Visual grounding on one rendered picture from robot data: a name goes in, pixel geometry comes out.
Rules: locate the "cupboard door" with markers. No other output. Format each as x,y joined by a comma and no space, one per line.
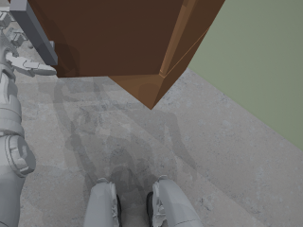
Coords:
107,38

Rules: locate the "robot right foot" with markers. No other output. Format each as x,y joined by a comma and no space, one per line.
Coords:
150,208

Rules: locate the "robot left upper arm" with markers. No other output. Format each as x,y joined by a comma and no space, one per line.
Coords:
16,162

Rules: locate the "robot left forearm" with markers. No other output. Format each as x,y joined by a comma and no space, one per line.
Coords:
10,106

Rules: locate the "left robot hand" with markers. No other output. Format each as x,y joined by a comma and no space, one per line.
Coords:
13,40

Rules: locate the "robot right thigh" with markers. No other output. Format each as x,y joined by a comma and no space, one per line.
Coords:
178,209

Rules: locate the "handle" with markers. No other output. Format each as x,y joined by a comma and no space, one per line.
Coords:
28,22

